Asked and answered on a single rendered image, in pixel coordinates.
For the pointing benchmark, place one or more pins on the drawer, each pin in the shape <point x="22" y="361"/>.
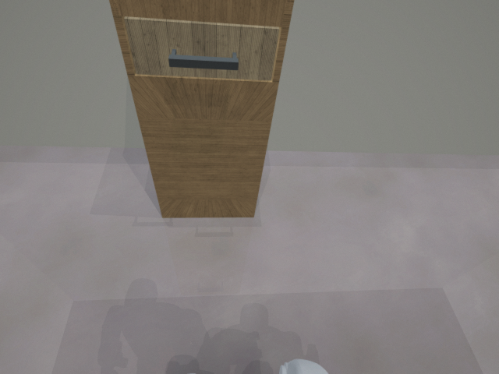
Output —
<point x="152" y="40"/>

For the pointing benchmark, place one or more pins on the handle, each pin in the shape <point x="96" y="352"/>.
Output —
<point x="203" y="62"/>

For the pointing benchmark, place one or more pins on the cabinet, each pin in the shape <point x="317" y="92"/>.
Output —
<point x="205" y="138"/>

